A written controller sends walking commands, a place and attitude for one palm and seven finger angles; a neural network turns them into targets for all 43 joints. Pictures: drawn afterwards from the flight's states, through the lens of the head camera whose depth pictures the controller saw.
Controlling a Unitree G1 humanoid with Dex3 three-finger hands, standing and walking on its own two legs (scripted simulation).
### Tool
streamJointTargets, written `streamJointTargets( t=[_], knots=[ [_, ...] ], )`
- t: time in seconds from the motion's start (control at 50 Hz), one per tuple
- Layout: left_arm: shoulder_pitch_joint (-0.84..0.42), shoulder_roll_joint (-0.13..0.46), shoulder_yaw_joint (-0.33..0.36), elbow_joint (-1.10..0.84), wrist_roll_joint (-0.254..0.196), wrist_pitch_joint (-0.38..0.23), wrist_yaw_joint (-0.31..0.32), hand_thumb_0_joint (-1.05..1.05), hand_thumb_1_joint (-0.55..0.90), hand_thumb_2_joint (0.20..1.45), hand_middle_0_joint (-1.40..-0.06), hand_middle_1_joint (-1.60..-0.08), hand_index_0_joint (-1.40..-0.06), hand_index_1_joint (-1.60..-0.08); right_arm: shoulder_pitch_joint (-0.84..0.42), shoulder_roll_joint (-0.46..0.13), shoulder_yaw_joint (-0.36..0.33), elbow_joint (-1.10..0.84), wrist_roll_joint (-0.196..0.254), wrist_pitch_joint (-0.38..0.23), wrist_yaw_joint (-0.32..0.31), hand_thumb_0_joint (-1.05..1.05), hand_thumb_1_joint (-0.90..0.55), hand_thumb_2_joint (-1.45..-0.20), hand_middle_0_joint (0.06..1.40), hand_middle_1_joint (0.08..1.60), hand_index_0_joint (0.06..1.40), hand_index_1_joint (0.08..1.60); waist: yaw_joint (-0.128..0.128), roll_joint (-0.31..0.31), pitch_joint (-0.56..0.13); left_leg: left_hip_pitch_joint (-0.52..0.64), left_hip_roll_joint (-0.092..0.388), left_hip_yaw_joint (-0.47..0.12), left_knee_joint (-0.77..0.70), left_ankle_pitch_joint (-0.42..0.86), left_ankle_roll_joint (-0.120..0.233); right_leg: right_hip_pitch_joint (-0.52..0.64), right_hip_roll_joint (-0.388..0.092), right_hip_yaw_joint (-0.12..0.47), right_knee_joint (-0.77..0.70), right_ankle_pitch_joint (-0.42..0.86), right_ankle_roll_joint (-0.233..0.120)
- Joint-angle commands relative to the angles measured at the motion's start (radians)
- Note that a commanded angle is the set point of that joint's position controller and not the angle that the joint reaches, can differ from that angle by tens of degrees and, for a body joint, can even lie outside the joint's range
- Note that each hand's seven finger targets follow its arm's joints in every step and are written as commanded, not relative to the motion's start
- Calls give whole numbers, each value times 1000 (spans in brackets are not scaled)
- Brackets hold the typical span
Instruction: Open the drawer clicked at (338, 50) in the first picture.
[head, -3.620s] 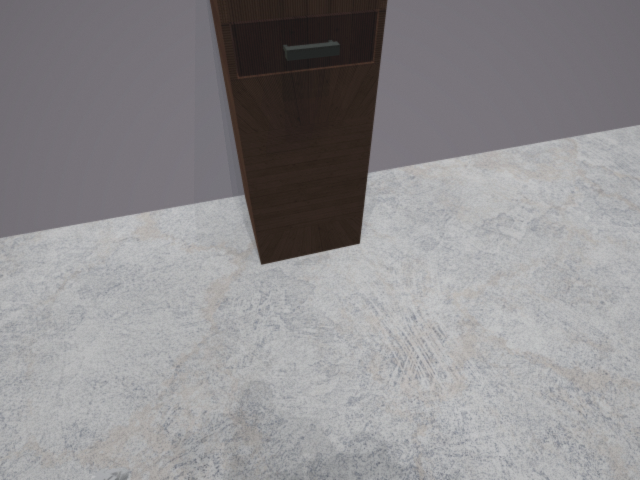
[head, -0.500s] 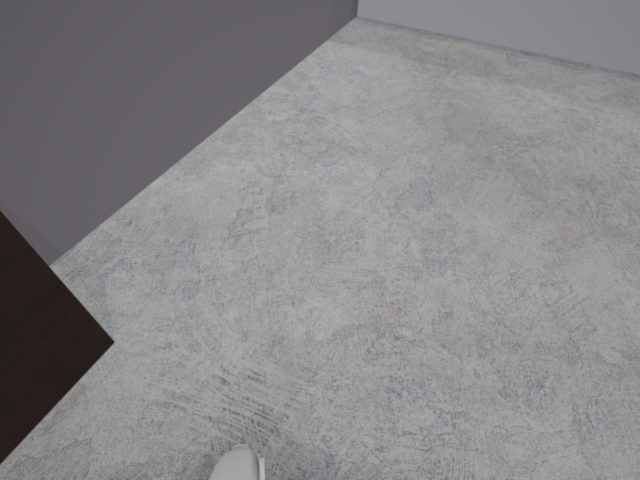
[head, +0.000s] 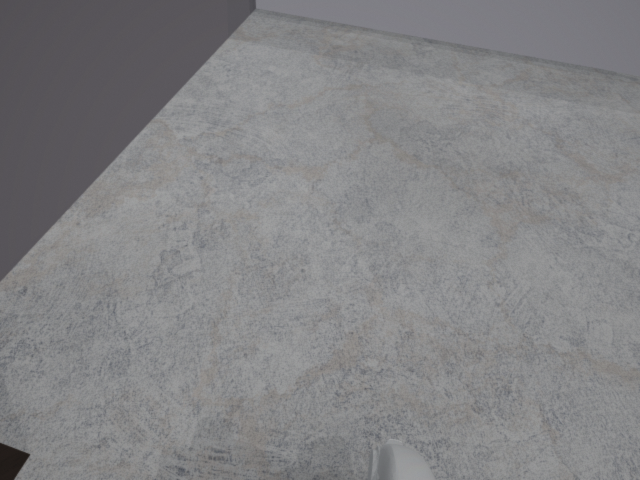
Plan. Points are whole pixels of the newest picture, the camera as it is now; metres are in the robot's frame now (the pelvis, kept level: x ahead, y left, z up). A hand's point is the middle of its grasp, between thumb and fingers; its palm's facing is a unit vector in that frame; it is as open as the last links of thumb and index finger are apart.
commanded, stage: turn to face it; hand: left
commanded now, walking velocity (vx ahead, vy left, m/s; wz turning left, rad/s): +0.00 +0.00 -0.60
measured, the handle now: out of the picture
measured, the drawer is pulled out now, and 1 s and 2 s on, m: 0.00 0.00 0.00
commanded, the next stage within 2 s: none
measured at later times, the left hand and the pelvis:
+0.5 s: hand (241, 407) +0.24 +0.13 -0.17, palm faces +0.03 -0.99 -0.13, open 7.4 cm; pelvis +0.12 -0.02 -0.01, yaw +3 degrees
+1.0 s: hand (164, 455) +0.17 +0.23 -0.16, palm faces +0.33 -0.90 -0.28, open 7.4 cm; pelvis +0.14 -0.02 +0.00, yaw +18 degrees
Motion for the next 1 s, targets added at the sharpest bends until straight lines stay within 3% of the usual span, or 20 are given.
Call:
streamJointTargets(
  t=[0.0, 0.06, 0.1, 0.12, 0.14, 0.16, 0.2, 0.26, 0.34, 0.44, 0.48, 0.52, 0.54, 0.56, 0.58, 0.64, 0.68, 0.76, 0.88, 0.98],
  knots=[
    [-99, 4, -11, -95, -10, -17, -8, 0, 900, 900, -200, -300, -200, -300, 48, -138, -32, -43, -8, -7, 2, 0, -900, -900, 200, 300, 200, 300, -36, 207, 39, 32, 256, -29, -74, 621, 85, 22, 26, -51, -218, -16, -15],
    [-83, 37, -10, -100, -6, -30, -3, 0, 900, 900, -200, -300, -200, -300, 49, -164, -47, -45, -8, 7, 4, 0, -900, -900, 200, 300, 200, 300, -20, 201, -12, 61, 277, -14, 83, 784, 68, 162, 82, -83, -326, -53, -52],
    [95, 83, -5, -51, 2, -55, 11, 0, 900, 900, -200, -300, -200, -300, 43, -172, -41, -51, 1, 10, 11, 0, -900, -900, 200, 300, 200, 300, 71, 139, -136, -21, 228, -9, 374, 787, 18, 478, 110, -92, -502, 96, -75],
    [199, 194, 14, -22, 7, -75, 28, 0, 900, 900, -200, -300, -200, -300, 91, -105, -24, -58, 17, 14, 20, 0, -900, -900, 200, 300, 200, 300, 102, -98, -268, -300, 131, -26, 647, 259, -32, 798, -128, 171, -504, 484, -146],
    [252, 257, 16, 6, -20, -79, 37, 0, 900, 900, -200, -300, -200, -300, 104, -58, -13, -71, 22, 19, 10, 0, -900, -900, 200, 300, 200, 300, 89, -185, -374, -449, -2, -139, 906, -328, -63, 878, -348, 412, -510, 929, -273],
    [208, 240, 7, -14, -30, -74, 51, 0, 900, 900, -200, -300, -200, -300, 64, -67, -7, -81, 25, 33, -1, 0, -900, -900, 200, 300, 200, 300, 84, -91, -376, -413, 14, -305, 929, -310, -46, 763, -347, 372, -566, 861, -294],
    [30, 167, -21, -41, -23, -71, 63, 0, 900, 900, -200, -300, -200, -300, 73, -62, -3, -44, 6, 46, 4, 0, -900, -900, 200, 300, 200, 300, 18, -79, -213, -412, 43, -326, 901, -187, -45, 556, -277, 274, -641, 538, -249],
    [-111, 109, -46, -53, -16, -71, 68, 0, 900, 900, -200, -300, -200, -300, 135, -23, 7, 5, 3, 79, 9, 0, -900, -900, 200, 300, 200, 300, -62, -50, -82, -304, 47, -314, 726, -103, -51, 302, -214, 64, -709, 344, -182],
    [-103, 111, -38, -67, -18, -51, 69, 0, 900, 900, -200, -300, -200, -300, 89, -31, -1, -23, 2, 96, 22, 0, -900, -900, 200, 300, 200, 300, -36, -112, -49, -346, 24, -259, 650, -90, -59, 314, -220, 15, -750, 128, -181],
    [-67, 141, -16, -75, -9, -39, 73, 0, 900, 900, -200, -300, -200, -300, -33, -27, -12, -88, 3, 89, 40, 0, -900, -900, 200, 300, 200, 300, 0, -130, -13, -352, 16, -215, 482, -121, -53, 339, -263, -11, -709, 79, -174],
    [-80, 146, -8, -84, -7, -36, 75, 0, 900, 900, -200, -300, -200, -300, -9, -30, -15, -96, 1, 83, 44, 0, -900, -900, 200, 300, 200, 300, -20, -105, -39, -305, 13, -206, 350, -72, -46, 357, -267, -42, -634, 84, -150],
    [-66, 135, -3, -93, -21, -26, 70, 0, 900, 900, -200, -300, -200, -300, 48, -64, -25, -91, -4, 75, 46, 0, -900, -900, 200, 300, 200, 300, -46, 9, -75, -167, 1, -200, 140, 101, -35, 307, -219, -106, -476, -4, -87],
    [-44, 90, -6, -114, -28, -16, 63, 0, 900, 900, -200, -300, -200, -300, 75, -146, -43, -100, -10, 66, 45, 0, -900, -900, 200, 300, 200, 300, -56, 257, -73, -116, 151, -464, -2, 245, 37, 167, -107, -148, -284, -209, -17],
    [-97, 45, -19, -163, -27, -14, 58, 0, 900, 900, -200, -300, -200, -300, 113, -228, -60, -117, -15, 62, 39, 0, -900, -900, 200, 300, 200, 300, -89, 432, -52, -107, 347, -727, -126, 447, 154, 29, -1, -116, -37, -481, 35],
    [-135, 61, -19, -167, -14, -7, 62, 0, 900, 900, -200, -300, -200, -300, 126, -233, -62, -94, -17, 59, 20, 0, -900, -900, 200, 300, 200, 300, -102, 335, -86, -98, 347, -775, -136, 433, 178, -12, 4, 12, 118, -446, 24],
    [-101, 74, -3, -123, -14, -18, 50, 0, 900, 900, -200, -300, -200, -300, -16, -178, -42, -130, -8, 44, 8, 0, -900, -900, 200, 300, 200, 300, -35, 175, -110, -60, 206, -568, -69, 497, 129, -29, -8, 76, 200, -219, 37],
    [-58, 88, -2, -97, -19, -16, 46, 0, 900, 900, -200, -300, -200, -300, -42, -179, -39, -139, -2, 34, 6, 0, -900, -900, 200, 300, 200, 300, -23, 156, -149, -13, 167, -497, -57, 595, 123, 2, -4, 74, 175, -178, 52],
    [-72, 103, -4, -100, -23, -12, 51, 0, 900, 900, -200, -300, -200, -300, -12, -197, -49, -129, 1, 39, 7, 0, -900, -900, 200, 300, 200, 300, -40, 130, -155, 58, 156, -513, -44, 685, 145, 14, 8, 77, 93, -191, 70],
    [-119, 121, -9, -131, -27, -8, 55, 0, 900, 900, -200, -300, -200, -300, -30, -230, -62, -134, -3, 56, 18, 0, -900, -900, 200, 300, 200, 300, -58, 163, -123, 21, 143, -599, -59, 552, 166, 62, 28, 85, -40, -234, 74],
    [-103, 120, -18, -155, -32, -12, 58, 0, 900, 900, -200, -300, -200, -300, -95, -254, -72, -158, -7, 71, 26, 0, -900, -900, 200, 300, 200, 300, -43, 196, -115, -88, 118, -656, -37, 473, 164, 203, 66, 81, -234, -254, 53]
  ],
)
